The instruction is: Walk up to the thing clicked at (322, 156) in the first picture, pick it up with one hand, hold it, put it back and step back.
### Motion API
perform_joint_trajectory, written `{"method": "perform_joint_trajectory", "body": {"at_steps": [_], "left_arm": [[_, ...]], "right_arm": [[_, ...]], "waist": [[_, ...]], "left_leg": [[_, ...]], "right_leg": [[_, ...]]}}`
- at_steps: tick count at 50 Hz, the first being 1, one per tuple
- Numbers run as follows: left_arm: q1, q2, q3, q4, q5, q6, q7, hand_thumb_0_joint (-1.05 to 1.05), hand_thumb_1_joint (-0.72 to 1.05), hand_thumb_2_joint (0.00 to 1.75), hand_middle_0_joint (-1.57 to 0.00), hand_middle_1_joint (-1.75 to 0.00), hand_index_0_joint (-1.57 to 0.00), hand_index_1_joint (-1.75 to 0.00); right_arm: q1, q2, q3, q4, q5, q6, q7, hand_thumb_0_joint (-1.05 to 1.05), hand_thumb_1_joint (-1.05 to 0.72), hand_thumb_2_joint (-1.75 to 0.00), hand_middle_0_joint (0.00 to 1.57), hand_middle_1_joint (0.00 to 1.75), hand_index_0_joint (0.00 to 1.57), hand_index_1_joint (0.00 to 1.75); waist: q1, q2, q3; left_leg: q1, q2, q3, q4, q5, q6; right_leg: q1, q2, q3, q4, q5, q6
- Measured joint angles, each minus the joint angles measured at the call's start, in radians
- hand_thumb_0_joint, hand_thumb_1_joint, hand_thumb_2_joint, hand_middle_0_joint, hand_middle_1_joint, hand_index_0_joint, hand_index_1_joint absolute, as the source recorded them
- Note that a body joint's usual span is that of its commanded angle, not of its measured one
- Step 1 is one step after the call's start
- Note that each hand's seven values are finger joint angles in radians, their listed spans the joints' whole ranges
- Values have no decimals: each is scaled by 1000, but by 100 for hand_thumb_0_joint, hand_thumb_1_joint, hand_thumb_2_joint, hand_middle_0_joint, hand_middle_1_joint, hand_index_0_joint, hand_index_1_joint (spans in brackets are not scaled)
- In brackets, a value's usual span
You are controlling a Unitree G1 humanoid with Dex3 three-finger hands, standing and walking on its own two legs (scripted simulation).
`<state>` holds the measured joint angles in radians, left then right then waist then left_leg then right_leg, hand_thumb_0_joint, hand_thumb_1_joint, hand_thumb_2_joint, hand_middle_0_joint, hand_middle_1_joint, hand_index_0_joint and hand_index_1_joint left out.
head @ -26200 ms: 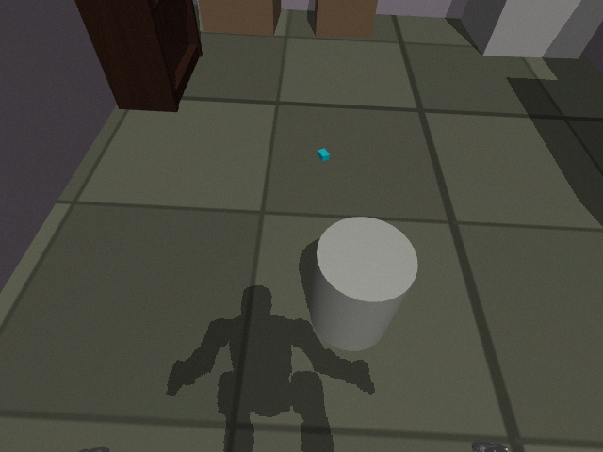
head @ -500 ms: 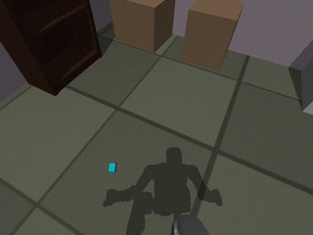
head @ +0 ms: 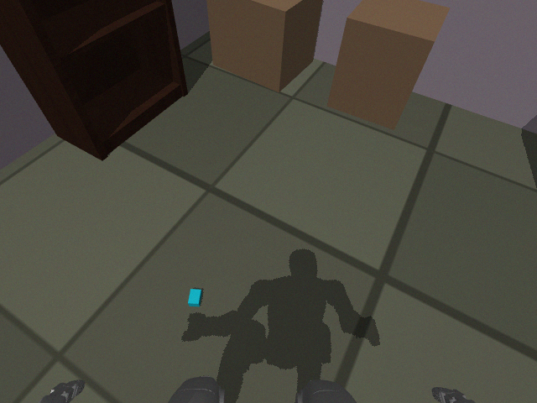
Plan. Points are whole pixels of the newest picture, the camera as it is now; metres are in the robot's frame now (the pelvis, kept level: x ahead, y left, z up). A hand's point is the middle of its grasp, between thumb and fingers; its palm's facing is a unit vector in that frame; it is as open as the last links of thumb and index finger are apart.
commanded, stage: walk up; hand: left
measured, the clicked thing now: (195, 297) +0.51 +0.24 -0.74
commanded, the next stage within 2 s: stand in 1.12 s
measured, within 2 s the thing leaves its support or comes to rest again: neither
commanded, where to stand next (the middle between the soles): +0.11 +0.01 m, yaw -1 degrees
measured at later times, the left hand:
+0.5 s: hand out of the picture +0.09 +0.27 -0.13, palm faces +0.00 -0.93 -0.36, open 7.4 cm
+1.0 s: hand out of the picture +0.11 +0.26 -0.13, palm faces -0.01 -0.94 -0.34, open 7.4 cm
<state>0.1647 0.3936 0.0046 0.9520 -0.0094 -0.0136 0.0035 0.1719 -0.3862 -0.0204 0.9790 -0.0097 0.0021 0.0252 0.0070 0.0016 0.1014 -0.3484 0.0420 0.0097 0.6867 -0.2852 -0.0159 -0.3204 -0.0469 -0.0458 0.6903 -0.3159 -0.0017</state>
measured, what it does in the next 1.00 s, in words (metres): stands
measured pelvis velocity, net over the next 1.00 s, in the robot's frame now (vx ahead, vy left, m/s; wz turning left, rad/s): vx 0.03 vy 0.01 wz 0.01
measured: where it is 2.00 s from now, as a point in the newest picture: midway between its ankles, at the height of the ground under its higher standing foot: outside the picture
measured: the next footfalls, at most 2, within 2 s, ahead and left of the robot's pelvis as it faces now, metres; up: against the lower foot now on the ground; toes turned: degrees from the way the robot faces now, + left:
none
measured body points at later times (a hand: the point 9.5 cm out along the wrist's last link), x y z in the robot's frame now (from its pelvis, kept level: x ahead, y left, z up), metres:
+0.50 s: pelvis +0.02 +0.01 +0.03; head +0.03 +0.00 +0.48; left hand +0.09 +0.32 -0.10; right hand +0.13 -0.29 -0.10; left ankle +0.05 +0.13 -0.72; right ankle +0.04 -0.13 -0.72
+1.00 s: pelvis +0.03 +0.01 +0.03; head +0.04 +0.01 +0.48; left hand +0.11 +0.31 -0.10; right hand +0.10 -0.29 -0.11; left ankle +0.05 +0.13 -0.72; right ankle +0.04 -0.13 -0.72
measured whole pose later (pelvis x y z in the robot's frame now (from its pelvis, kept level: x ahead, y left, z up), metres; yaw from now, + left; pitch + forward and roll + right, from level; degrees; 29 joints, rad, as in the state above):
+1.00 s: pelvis +0.03 +0.01 +0.03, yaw +1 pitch -2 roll +0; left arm 0.08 0.35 0.01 1.15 0.01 -0.02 -0.01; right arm 0.09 -0.35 -0.01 1.16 -0.01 0.01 0.03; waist -0.01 0.01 0.05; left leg -0.16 0.02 0.01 0.35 -0.15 -0.01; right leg -0.12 -0.06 -0.06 0.33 -0.17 0.04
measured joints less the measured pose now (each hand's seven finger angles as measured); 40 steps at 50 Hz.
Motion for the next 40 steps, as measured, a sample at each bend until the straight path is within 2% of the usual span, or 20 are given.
{"method": "perform_joint_trajectory", "body": {"at_steps": [4,20,40], "left_arm": [[-7,-10,-9,50,6,-8,-6,1,91,90,-21,-30,-20,-30],[-62,-21,-14,183,6,-12,-10,1,91,90,-20,-30,-20,-30],[-81,-39,-2,201,17,-5,-13,1,91,90,-20,-30,-20,-30]], "right_arm": [[-37,15,16,29,5,4,3,1,-90,-89,20,30,20,30],[-143,27,24,127,11,0,4,1,-90,-89,20,30,20,30],[-89,32,13,188,2,4,4,1,-90,-90,20,30,20,30]], "waist": [[1,-8,-14],[17,13,-31],[-11,4,-48]], "left_leg": [[22,1,-5,-42,15,-2],[134,-12,4,-242,103,5],[181,-25,9,-337,141,10]], "right_leg": [[32,3,-6,-61,25,19],[146,-4,-6,-266,116,32],[190,-14,-6,-355,152,41]]}}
